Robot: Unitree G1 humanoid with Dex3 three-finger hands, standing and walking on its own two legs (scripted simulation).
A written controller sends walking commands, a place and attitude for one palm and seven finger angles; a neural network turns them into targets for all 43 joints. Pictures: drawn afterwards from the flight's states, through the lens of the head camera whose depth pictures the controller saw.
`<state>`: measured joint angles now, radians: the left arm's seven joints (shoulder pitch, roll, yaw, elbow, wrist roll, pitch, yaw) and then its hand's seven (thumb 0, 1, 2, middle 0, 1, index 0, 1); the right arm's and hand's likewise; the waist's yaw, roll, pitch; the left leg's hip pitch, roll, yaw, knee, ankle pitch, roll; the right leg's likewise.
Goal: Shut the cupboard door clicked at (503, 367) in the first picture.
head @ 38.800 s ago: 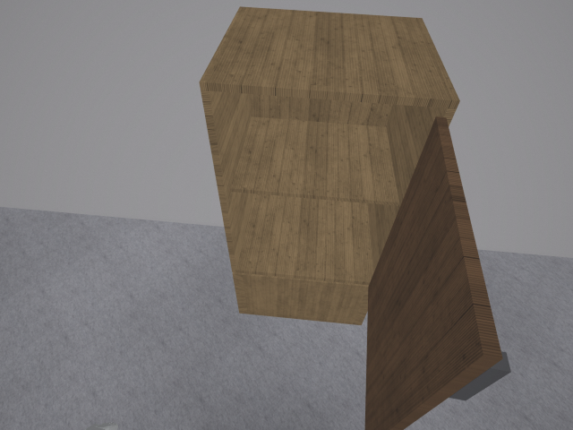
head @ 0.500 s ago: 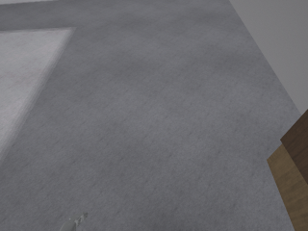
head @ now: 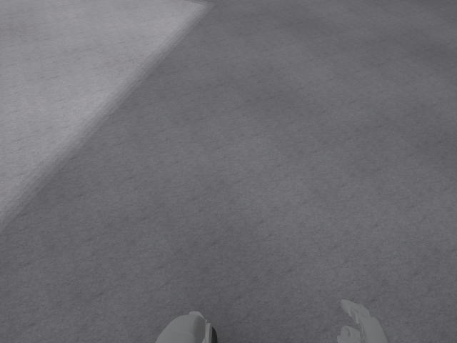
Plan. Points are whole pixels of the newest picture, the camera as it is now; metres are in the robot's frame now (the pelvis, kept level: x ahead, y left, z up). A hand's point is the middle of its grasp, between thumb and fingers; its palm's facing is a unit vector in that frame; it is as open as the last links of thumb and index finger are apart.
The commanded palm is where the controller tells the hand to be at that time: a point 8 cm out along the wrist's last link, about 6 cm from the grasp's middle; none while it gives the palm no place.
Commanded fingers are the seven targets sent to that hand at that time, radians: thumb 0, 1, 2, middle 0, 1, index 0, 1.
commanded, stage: walk to a spot facing it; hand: left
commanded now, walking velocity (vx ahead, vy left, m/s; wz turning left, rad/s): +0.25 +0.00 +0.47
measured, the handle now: out of the picture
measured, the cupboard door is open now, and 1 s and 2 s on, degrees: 6 6 6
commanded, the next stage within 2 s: turn to face it in 0.06 s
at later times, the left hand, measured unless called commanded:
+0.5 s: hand (175, 271) +0.26 +0.13 -0.14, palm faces -0.02 -0.98 -0.18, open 7.3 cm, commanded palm none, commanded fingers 0.00 0.90 0.90 -0.20 -0.30 -0.20 -0.30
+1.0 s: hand (150, 236) +0.33 +0.20 -0.15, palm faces -0.20 -0.96 -0.19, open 7.3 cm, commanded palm none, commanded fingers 0.00 0.90 0.90 -0.20 -0.30 -0.20 -0.30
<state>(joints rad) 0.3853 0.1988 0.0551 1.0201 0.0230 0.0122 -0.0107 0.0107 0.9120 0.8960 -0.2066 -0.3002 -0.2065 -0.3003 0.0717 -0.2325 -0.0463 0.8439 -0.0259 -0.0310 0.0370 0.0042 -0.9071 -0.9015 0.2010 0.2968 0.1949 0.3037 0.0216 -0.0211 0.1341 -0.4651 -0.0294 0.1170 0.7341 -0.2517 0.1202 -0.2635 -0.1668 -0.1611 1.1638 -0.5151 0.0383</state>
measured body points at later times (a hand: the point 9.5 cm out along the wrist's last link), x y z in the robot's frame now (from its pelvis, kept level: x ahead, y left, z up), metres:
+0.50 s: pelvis +0.17 -0.04 +0.02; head +0.21 -0.05 +0.47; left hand +0.26 +0.18 -0.13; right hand +0.17 -0.26 -0.14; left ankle +0.08 +0.06 -0.68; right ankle +0.22 -0.13 -0.71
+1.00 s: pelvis +0.22 +0.01 +0.03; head +0.26 +0.04 +0.48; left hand +0.34 +0.25 -0.13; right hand +0.26 -0.25 -0.08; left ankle +0.24 +0.12 -0.71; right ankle +0.18 -0.11 -0.64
